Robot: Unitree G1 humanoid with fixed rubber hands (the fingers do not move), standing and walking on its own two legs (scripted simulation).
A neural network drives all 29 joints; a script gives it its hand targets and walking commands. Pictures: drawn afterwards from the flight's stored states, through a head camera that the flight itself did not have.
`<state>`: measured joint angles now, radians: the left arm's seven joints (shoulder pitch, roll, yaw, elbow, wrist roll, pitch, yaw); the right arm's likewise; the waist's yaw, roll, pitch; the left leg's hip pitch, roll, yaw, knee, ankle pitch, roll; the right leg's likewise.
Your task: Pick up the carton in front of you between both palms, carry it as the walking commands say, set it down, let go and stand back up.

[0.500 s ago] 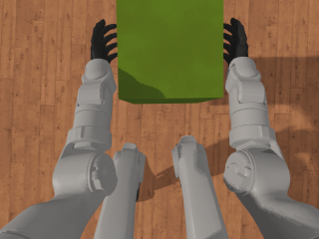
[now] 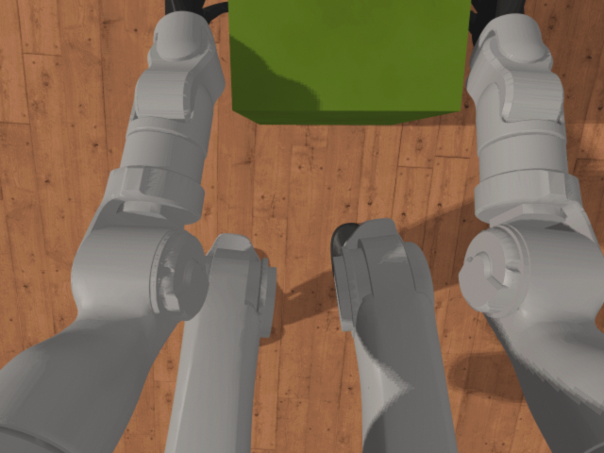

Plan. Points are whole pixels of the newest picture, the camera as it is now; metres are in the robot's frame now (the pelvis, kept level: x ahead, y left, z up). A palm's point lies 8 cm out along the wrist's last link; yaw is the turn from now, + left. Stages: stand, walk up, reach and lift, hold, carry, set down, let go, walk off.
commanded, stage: set down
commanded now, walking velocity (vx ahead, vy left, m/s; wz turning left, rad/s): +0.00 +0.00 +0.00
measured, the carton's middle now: (335, 32) +0.53 -0.10 -0.23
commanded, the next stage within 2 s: none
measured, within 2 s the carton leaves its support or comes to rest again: rests again in 0.58 s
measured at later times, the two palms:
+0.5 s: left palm (187, 26) +0.54 +0.06 -0.18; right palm (475, 35) +0.50 -0.24 -0.18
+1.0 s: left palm (183, 27) +0.54 +0.07 -0.19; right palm (472, 36) +0.50 -0.24 -0.19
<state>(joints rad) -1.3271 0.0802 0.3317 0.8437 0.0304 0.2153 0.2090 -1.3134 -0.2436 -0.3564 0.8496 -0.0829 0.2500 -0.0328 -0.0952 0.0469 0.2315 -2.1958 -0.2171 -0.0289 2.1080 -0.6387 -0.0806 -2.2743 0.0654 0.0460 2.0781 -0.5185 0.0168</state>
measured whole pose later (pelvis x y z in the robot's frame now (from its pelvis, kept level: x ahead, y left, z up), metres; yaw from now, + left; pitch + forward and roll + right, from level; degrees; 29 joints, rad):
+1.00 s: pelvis -0.01 +0.01 -0.03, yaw +0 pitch +35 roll +1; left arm -1.44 0.17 0.33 1.06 0.07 0.16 0.09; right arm -1.40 -0.29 -0.43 1.03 -0.15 0.19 0.09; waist -0.10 0.07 0.36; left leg -2.20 -0.18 0.00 2.22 -0.64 -0.04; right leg -2.26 0.01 0.02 2.18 -0.53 0.00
